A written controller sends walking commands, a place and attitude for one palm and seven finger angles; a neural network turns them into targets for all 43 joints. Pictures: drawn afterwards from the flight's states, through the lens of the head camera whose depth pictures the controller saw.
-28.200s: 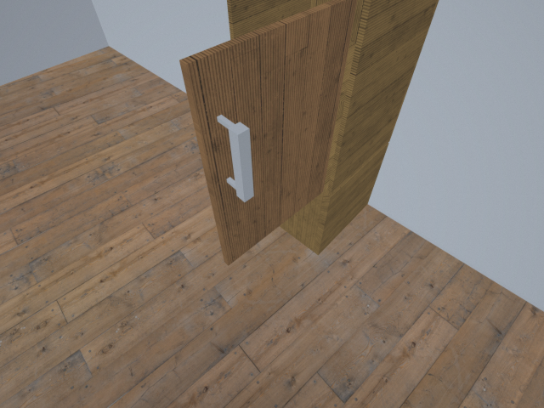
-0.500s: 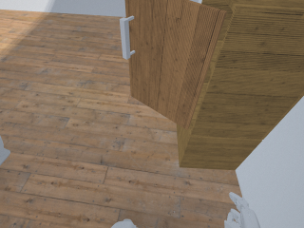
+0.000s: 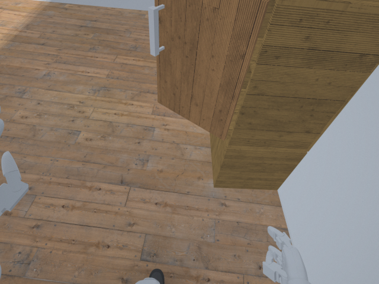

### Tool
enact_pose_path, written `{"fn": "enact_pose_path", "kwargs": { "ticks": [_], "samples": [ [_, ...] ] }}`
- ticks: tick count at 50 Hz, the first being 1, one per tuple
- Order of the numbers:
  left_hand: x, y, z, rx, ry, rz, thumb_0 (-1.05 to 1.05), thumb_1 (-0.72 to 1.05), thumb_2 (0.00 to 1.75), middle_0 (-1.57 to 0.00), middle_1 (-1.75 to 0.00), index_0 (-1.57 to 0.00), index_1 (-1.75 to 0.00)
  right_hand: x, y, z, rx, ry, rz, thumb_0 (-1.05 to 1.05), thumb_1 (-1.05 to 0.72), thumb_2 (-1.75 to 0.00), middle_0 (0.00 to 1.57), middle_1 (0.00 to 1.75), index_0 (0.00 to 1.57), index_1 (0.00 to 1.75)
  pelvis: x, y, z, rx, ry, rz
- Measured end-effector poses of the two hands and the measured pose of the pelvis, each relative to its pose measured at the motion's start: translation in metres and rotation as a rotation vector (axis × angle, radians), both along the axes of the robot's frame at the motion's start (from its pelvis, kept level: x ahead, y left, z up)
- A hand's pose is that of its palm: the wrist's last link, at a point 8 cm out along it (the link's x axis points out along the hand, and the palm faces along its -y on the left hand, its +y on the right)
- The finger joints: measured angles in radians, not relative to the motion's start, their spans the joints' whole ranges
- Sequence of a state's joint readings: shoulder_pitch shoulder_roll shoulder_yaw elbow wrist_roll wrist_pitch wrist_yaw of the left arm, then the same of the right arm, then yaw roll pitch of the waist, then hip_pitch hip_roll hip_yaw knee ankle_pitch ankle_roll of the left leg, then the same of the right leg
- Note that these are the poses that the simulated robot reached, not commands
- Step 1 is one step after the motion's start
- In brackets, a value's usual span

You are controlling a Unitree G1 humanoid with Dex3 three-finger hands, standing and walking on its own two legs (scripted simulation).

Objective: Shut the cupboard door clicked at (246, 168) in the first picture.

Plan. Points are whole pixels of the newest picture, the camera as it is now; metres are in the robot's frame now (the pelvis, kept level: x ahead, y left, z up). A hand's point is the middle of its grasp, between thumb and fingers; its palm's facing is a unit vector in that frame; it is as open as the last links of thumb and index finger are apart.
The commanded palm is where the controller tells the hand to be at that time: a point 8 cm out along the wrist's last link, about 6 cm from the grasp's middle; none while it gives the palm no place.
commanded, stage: stop stepping back and stand still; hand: left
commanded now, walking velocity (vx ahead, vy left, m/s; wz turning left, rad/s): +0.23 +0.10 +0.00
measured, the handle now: (158, 30) +0.94 +0.23 +0.06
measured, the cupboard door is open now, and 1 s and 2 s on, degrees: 54 54 54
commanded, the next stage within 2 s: let the arm hang, fingers relaxed in 0.90 s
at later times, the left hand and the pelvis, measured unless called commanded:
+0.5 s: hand (10, 232) +0.14 +0.25 +0.17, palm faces +0.36 -0.83 -0.42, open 7.4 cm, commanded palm +0.07 +0.31 +0.18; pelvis -0.07 +0.01 +0.00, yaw +0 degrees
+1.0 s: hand (9, 217) +0.16 +0.26 +0.18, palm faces +0.37 -0.81 -0.46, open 7.4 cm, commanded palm none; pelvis -0.05 +0.01 +0.01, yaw -2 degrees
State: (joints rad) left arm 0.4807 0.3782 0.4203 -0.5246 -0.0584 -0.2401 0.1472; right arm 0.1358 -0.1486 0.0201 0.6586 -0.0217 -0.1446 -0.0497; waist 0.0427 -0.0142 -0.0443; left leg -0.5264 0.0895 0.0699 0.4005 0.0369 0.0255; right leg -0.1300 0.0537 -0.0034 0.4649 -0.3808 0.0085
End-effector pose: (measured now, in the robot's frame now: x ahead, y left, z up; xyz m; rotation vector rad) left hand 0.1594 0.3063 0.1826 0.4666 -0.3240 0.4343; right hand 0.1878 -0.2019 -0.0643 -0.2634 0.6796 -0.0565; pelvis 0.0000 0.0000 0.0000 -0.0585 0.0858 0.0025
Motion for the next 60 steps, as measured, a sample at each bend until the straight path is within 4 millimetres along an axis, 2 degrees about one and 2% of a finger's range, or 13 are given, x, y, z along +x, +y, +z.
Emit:
{"fn": "enact_pose_path", "kwargs": {
  "ticks": [3,6,12,16,19,26,32,39,45,50,52,56,60],
  "samples": [
    [-0.006,-0.023,0.000,0.041,0.023,-0.095,0.02,0.90,0.90,-0.20,-0.30,-0.21,-0.31,-0.025,-0.010,-0.005,0.021,-0.008,-0.030,0.01,-0.90,-0.90,0.20,0.30,0.20,0.30,-0.026,-0.008,-0.005,-0.007,-0.018,-0.007],
    [-0.021,-0.032,0.010,0.094,0.052,-0.145,0.02,0.89,0.90,-0.21,-0.30,-0.21,-0.31,-0.058,-0.023,-0.004,0.023,0.016,-0.092,0.01,-0.90,-0.90,0.20,0.30,0.20,0.30,-0.036,-0.012,-0.002,0.016,-0.047,-0.021],
    [-0.044,-0.007,0.018,0.123,-0.005,-0.063,0.01,0.89,0.90,-0.21,-0.30,-0.22,-0.31,-0.116,-0.056,-0.012,-0.049,0.066,-0.213,0.01,-0.90,-0.90,0.20,0.30,0.20,0.30,-0.034,-0.001,-0.005,0.021,-0.083,-0.017],
    [-0.043,0.016,-0.001,0.019,-0.012,0.014,0.01,0.89,0.90,-0.21,-0.30,-0.21,-0.31,-0.141,-0.063,-0.018,-0.090,0.117,-0.256,0.02,-0.90,-0.90,0.20,0.30,0.20,0.30,-0.039,0.010,-0.007,0.027,-0.108,-0.019],
    [-0.039,0.016,-0.013,-0.032,0.032,0.014,0.01,0.89,0.90,-0.20,-0.30,-0.21,-0.31,-0.151,-0.056,-0.016,-0.085,0.113,-0.268,0.02,-0.90,-0.90,0.19,0.30,0.20,0.30,-0.049,0.013,-0.004,0.040,-0.106,-0.025],
    [-0.060,-0.014,0.006,0.056,0.088,-0.106,0.02,0.89,0.90,-0.21,-0.30,-0.21,-0.31,-0.151,-0.027,-0.007,-0.004,0.067,-0.195,0.02,-0.90,-0.90,0.20,0.30,0.20,0.30,-0.072,0.006,0.005,0.036,-0.085,-0.008],
    [-0.085,0.002,0.019,0.102,0.033,-0.024,0.01,0.89,0.90,-0.21,-0.30,-0.21,-0.31,-0.138,-0.019,-0.015,0.010,0.077,-0.149,0.01,-0.90,-0.90,0.20,0.30,0.20,0.30,-0.068,0.010,0.002,0.035,-0.101,-0.034],
    [-0.063,0.029,-0.009,-0.054,0.007,0.073,0.01,0.89,0.90,-0.20,-0.30,-0.21,-0.31,-0.114,-0.013,-0.018,-0.019,0.047,-0.147,0.02,-0.90,-0.90,0.20,0.30,0.20,0.30,-0.059,0.027,-0.005,0.049,-0.127,-0.017],
    [-0.043,0.007,-0.001,0.002,0.053,-0.028,0.02,0.90,0.90,-0.20,-0.30,-0.20,-0.31,-0.100,0.001,0.001,0.017,-0.016,-0.124,0.02,-0.90,-0.90,0.20,0.30,0.20,0.30,-0.060,0.018,0.004,0.063,-0.091,-0.034],
    [-0.040,-0.007,0.012,0.075,0.087,-0.075,0.02,0.89,0.90,-0.21,-0.30,-0.21,-0.31,-0.095,-0.003,0.001,0.045,0.003,-0.119,0.01,-0.90,-0.90,0.20,0.30,0.20,0.30,-0.053,0.010,0.008,0.041,-0.059,-0.032],
    [-0.032,-0.006,-0.012,0.069,0.186,-0.087,0.01,0.90,0.90,-0.20,-0.30,-0.21,-0.31,-0.092,-0.011,-0.010,0.062,0.023,-0.089,0.01,-0.90,-0.90,0.20,0.30,0.20,0.30,-0.052,0.010,0.005,0.034,-0.051,-0.026],
    [-0.020,-0.007,-0.129,-0.104,0.661,-0.058,0.00,0.90,0.90,-0.20,-0.30,-0.20,-0.30,-0.096,-0.036,-0.040,0.033,0.144,-0.071,0.01,-0.90,-0.90,0.20,0.30,0.20,0.30,-0.055,0.013,-0.002,0.038,-0.060,-0.019],
    [-0.059,-0.035,-0.242,-0.291,1.099,-0.053,0.01,0.91,0.90,-0.19,-0.30,-0.20,-0.30,-0.121,-0.059,-0.049,-0.022,0.248,-0.122,0.01,-0.90,-0.90,0.20,0.30,0.20,0.30,-0.058,0.010,-0.007,0.053,-0.085,-0.007]
  ]
}}
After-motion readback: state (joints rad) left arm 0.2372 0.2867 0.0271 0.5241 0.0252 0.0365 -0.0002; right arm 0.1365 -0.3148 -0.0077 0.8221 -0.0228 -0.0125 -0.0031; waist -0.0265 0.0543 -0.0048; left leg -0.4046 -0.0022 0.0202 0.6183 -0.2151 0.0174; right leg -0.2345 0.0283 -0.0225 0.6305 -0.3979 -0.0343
